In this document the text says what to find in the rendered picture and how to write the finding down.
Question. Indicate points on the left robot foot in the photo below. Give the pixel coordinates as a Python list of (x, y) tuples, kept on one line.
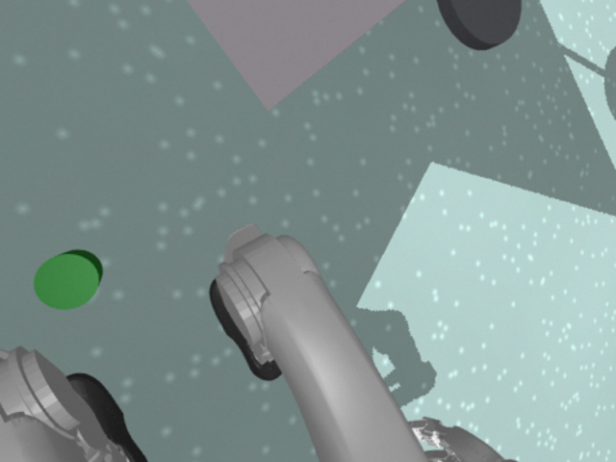
[(107, 413)]

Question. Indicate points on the right robot foot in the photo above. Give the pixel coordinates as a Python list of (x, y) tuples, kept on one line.
[(269, 371)]

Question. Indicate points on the right robot hand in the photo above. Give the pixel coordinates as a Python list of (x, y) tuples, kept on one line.
[(459, 444)]

